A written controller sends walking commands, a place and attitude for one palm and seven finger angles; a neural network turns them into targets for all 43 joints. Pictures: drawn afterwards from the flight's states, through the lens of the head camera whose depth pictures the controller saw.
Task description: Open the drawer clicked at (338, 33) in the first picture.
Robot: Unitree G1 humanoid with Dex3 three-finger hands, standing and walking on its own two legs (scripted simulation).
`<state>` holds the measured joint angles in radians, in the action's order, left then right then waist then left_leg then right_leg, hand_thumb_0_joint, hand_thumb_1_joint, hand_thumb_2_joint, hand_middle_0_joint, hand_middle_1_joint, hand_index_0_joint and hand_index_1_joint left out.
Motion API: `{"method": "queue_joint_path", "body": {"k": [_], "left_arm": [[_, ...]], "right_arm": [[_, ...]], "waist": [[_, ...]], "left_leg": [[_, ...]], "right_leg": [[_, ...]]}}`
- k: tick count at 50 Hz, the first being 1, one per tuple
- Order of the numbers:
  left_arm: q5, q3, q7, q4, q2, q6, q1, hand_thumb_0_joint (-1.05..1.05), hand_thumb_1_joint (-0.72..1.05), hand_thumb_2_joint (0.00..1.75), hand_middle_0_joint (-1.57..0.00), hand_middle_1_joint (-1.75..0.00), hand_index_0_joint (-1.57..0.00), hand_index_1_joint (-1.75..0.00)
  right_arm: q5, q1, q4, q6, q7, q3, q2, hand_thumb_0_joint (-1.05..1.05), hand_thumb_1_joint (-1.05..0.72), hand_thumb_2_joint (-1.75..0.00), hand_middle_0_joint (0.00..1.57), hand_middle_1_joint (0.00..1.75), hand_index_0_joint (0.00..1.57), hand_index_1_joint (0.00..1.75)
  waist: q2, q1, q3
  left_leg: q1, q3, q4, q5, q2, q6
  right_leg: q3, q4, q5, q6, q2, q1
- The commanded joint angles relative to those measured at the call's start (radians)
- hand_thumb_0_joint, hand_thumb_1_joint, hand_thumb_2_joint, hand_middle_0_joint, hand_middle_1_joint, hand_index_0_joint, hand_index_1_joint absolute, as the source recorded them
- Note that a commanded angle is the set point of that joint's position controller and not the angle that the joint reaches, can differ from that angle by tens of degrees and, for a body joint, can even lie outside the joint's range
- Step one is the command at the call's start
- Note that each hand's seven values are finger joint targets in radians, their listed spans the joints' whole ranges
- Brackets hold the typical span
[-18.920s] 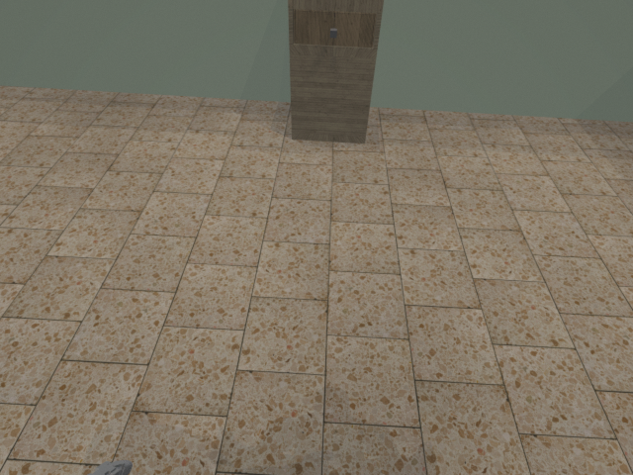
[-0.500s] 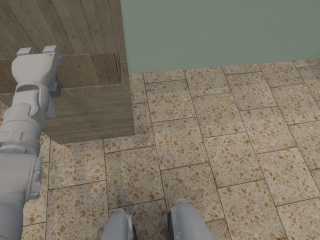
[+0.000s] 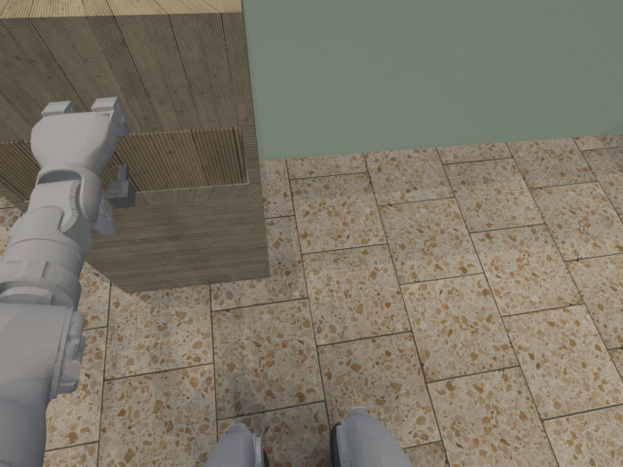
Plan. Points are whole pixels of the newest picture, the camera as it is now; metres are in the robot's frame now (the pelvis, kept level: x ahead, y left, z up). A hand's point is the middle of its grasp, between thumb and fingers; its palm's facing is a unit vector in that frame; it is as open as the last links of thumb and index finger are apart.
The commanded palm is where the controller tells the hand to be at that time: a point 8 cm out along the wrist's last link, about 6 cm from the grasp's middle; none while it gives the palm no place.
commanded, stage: lift the hand off the handle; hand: left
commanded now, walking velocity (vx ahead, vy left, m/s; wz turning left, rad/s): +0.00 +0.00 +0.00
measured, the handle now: (122, 185) +0.55 +0.26 -0.09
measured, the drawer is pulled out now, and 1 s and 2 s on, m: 0.00 0.00 0.00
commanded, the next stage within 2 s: draw the hand back to the body in 0.74 s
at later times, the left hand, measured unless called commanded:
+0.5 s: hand (81, 148) +0.51 +0.25 +0.06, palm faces -0.06 -0.01 -1.00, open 13.8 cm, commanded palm +0.50 +0.24 +0.10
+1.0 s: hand (80, 149) +0.50 +0.24 +0.07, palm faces -0.05 -0.03 -1.00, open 13.8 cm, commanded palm +0.46 +0.25 +0.13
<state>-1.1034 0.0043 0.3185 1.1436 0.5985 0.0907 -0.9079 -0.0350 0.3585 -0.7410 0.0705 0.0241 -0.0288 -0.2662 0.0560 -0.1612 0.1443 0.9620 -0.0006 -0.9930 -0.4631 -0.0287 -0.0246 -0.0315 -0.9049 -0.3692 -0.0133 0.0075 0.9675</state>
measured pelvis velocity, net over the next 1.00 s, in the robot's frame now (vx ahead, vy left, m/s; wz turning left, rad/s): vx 0.02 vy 0.00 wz -0.02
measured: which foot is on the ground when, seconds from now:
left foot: down 0.00-1.00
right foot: down 0.00-1.00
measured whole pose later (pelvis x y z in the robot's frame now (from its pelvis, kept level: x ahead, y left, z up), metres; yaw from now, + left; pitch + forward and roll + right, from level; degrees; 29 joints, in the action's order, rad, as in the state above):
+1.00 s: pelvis +0.02 +0.00 +0.03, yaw -1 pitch +20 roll -2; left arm -1.08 0.04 0.27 1.01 0.56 0.10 -0.77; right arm -0.02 0.38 -0.72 0.10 0.02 -0.05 -0.27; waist 0.06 -0.12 0.14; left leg 0.74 -0.04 -0.81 -0.42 -0.03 -0.03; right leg 0.00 -0.74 -0.32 -0.02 0.01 0.76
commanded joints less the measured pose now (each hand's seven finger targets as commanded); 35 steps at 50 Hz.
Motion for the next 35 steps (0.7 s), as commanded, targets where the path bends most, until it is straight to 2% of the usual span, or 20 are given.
{"method": "queue_joint_path", "body": {"k": [1,4,6,8,10,11,13,17,20,21,22,24,26,28,29,30,31,33,34,35], "left_arm": [[0.009,0.076,0.039,-0.211,0.270,0.019,-0.416,0.00,-0.50,0.30,-0.30,-1.20,-0.30,-1.20],[0.008,0.085,0.044,-0.196,0.266,0.009,-0.376,0.00,-0.50,0.30,-0.30,-1.20,-0.30,-1.20],[0.005,0.079,0.050,-0.198,0.265,0.000,-0.383,0.00,-0.50,0.30,-0.30,-1.20,-0.30,-1.20],[0.001,0.071,0.056,-0.206,0.255,-0.007,-0.384,0.00,-0.50,0.30,-0.30,-1.20,-0.30,-1.20],[0.004,0.084,0.055,-0.239,0.269,-0.001,-0.393,0.00,-0.50,0.30,-0.30,-1.20,-0.30,-1.20],[0.005,0.101,0.054,-0.222,0.298,-0.007,-0.389,0.00,-0.50,0.30,-0.30,-1.20,-0.30,-1.20],[0.006,0.051,0.049,-0.225,0.237,-0.009,-0.418,0.00,-0.50,0.30,-0.30,-1.20,-0.30,-1.20],[0.008,0.069,0.036,-0.196,0.278,-0.013,-0.423,0.00,-0.50,0.30,-0.30,-1.20,-0.30,-1.20],[0.007,0.059,0.021,-0.216,0.264,0.000,-0.423,0.00,-0.50,0.30,-0.30,-1.20,-0.30,-1.20],[0.011,0.052,0.015,-0.203,0.254,-0.004,-0.416,0.00,-0.50,0.30,-0.30,-1.20,-0.30,-1.20],[0.010,0.037,0.013,-0.232,0.234,0.004,-0.440,0.00,-0.50,0.30,-0.30,-1.20,-0.30,-1.20],[0.017,0.057,0.002,-0.218,0.252,0.004,-0.401,0.00,-0.50,0.30,-0.30,-1.20,-0.30,-1.20],[0.020,0.022,-0.005,-0.203,0.206,-0.001,-0.409,0.00,-0.50,0.30,-0.30,-1.20,-0.30,-1.20],[0.018,0.059,-0.005,-0.197,0.259,-0.002,-0.406,0.00,-0.50,0.30,-0.30,-1.20,-0.30,-1.20],[0.019,0.059,-0.006,-0.213,0.265,0.001,-0.430,0.00,-0.50,0.30,-0.30,-1.20,-0.30,-1.20],[0.011,0.048,-0.003,-0.215,0.254,0.003,-0.448,0.00,-0.50,0.30,-0.30,-1.20,-0.30,-1.20],[0.014,0.063,-0.002,-0.217,0.266,0.002,-0.432,0.00,-0.50,0.30,-0.30,-1.20,-0.30,-1.20],[0.009,0.038,0.001,-0.232,0.231,0.005,-0.441,0.00,-0.50,0.30,-0.30,-1.20,-0.30,-1.20],[0.013,0.048,0.000,-0.223,0.234,0.006,-0.426,0.00,-0.50,0.30,-0.30,-1.20,-0.30,-1.20],[0.011,0.033,0.002,-0.209,0.222,0.006,-0.429,0.00,-0.50,0.30,-0.30,-1.20,-0.30,-1.20]], "right_arm": [[-0.001,0.193,0.024,0.001,0.016,-0.066,-0.184,0.00,-0.90,-0.90,0.20,0.30,0.20,0.30],[-0.001,0.183,0.030,0.009,0.009,-0.064,-0.184,0.00,-0.90,-0.90,0.20,0.30,0.20,0.30],[0.002,0.178,0.038,0.011,0.009,-0.064,-0.184,0.00,-0.90,-0.90,0.20,0.30,0.20,0.30],[0.003,0.175,0.044,0.011,0.008,-0.066,-0.183,0.00,-0.90,-0.90,0.20,0.30,0.20,0.30],[0.003,0.177,0.049,0.012,0.007,-0.070,-0.183,0.00,-0.90,-0.90,0.20,0.30,0.20,0.30],[0.005,0.174,0.043,0.016,0.009,-0.067,-0.189,0.00,-0.90,-0.90,0.20,0.30,0.20,0.30],[0.009,0.176,0.048,0.012,0.011,-0.069,-0.180,0.00,-0.90,-0.90,0.20,0.30,0.20,0.30],[0.013,0.174,0.044,0.013,0.018,-0.066,-0.185,0.00,-0.90,-0.90,0.20,0.30,0.20,0.30],[0.012,0.179,0.044,0.011,0.018,-0.069,-0.181,0.00,-0.90,-0.90,0.20,0.30,0.20,0.30],[0.014,0.177,0.043,0.012,0.018,-0.069,-0.183,0.00,-0.90,-0.90,0.20,0.30,0.20,0.30],[0.013,0.179,0.046,0.008,0.019,-0.072,-0.179,0.00,-0.90,-0.90,0.20,0.30,0.20,0.30],[0.014,0.180,0.046,0.013,0.016,-0.072,-0.183,0.00,-0.90,-0.90,0.20,0.30,0.20,0.30],[0.016,0.182,0.047,0.012,0.016,-0.072,-0.177,0.00,-0.90,-0.90,0.20,0.30,0.20,0.30],[0.017,0.179,0.046,0.014,0.016,-0.071,-0.184,0.00,-0.90,-0.90,0.20,0.30,0.20,0.30],[0.017,0.176,0.050,0.015,0.019,-0.070,-0.186,0.00,-0.90,-0.90,0.20,0.30,0.20,0.30],[0.018,0.181,0.051,0.014,0.021,-0.070,-0.179,0.00,-0.90,-0.90,0.20,0.30,0.20,0.30],[0.017,0.178,0.048,0.015,0.019,-0.072,-0.183,0.00,-0.90,-0.90,0.20,0.30,0.20,0.30],[0.016,0.178,0.053,0.011,0.018,-0.075,-0.179,0.00,-0.90,-0.90,0.20,0.30,0.20,0.30],[0.015,0.180,0.051,0.012,0.016,-0.075,-0.179,0.00,-0.90,-0.90,0.20,0.30,0.20,0.30],[0.016,0.179,0.052,0.012,0.016,-0.074,-0.178,0.00,-0.90,-0.90,0.20,0.30,0.20,0.30]], "waist": [[0.115,-0.003,0.494],[0.108,0.012,0.481],[0.086,0.008,0.439],[0.083,0.010,0.439],[0.085,0.016,0.487],[0.071,0.016,0.471],[0.063,-0.001,0.436],[0.035,-0.003,0.424],[0.073,0.006,0.458],[0.075,0.006,0.426],[0.082,-0.001,0.442],[0.075,0.014,0.443],[0.071,0.002,0.399],[0.050,0.014,0.390],[0.053,0.008,0.401],[0.054,0.003,0.409],[0.057,0.015,0.402],[0.083,0.009,0.418],[0.069,0.012,0.418],[0.057,0.001,0.396]], "left_leg": [[-0.418,0.029,0.106,0.520,0.021,-0.001],[-0.408,0.020,0.117,0.537,0.022,0.000],[-0.383,0.016,0.133,0.495,0.024,-0.002],[-0.393,0.012,0.148,0.485,0.025,-0.004],[-0.417,0.010,0.150,0.506,0.027,-0.005],[-0.409,0.012,0.155,0.494,0.027,-0.004],[-0.408,0.010,0.170,0.466,0.028,-0.007],[-0.396,0.007,0.188,0.429,0.032,-0.012],[-0.448,0.009,0.193,0.481,0.030,-0.006],[-0.450,0.011,0.197,0.478,0.028,-0.003],[-0.467,0.010,0.197,0.492,0.026,-0.005],[-0.483,0.011,0.199,0.524,0.026,-0.001],[-0.475,0.009,0.208,0.501,0.025,-0.002],[-0.449,0.009,0.221,0.471,0.027,-0.005],[-0.455,0.009,0.220,0.478,0.029,-0.005],[-0.462,0.009,0.223,0.493,0.028,-0.006],[-0.466,0.010,0.225,0.501,0.027,-0.003],[-0.498,0.012,0.225,0.526,0.024,0.000],[-0.498,0.011,0.221,0.543,0.025,0.000],[-0.484,0.009,0.224,0.517,0.024,-0.002]], "right_leg": [[-0.014,0.085,0.311,0.041,0.050,-0.238],[-0.015,0.091,0.327,0.043,0.051,-0.262],[-0.013,0.104,0.317,0.040,0.051,-0.274],[-0.012,0.117,0.316,0.041,0.050,-0.294],[-0.008,0.119,0.340,0.039,0.049,-0.326],[-0.006,0.121,0.336,0.040,0.049,-0.329],[-0.008,0.139,0.315,0.038,0.049,-0.323],[0.000,0.158,0.305,0.036,0.046,-0.349],[-0.003,0.160,0.326,0.039,0.046,-0.353],[-0.007,0.163,0.314,0.041,0.048,-0.338],[-0.007,0.167,0.319,0.038,0.047,-0.336],[-0.007,0.172,0.332,0.042,0.050,-0.349],[-0.010,0.183,0.315,0.040,0.051,-0.334],[-0.007,0.187,0.308,0.041,0.049,-0.359],[-0.004,0.187,0.318,0.043,0.050,-0.364],[-0.005,0.186,0.327,0.039,0.047,-0.366],[-0.007,0.186,0.328,0.042,0.048,-0.368],[-0.009,0.187,0.326,0.042,0.049,-0.353],[-0.009,0.187,0.336,0.043,0.050,-0.359],[-0.007,0.194,0.325,0.038,0.049,-0.350]]}}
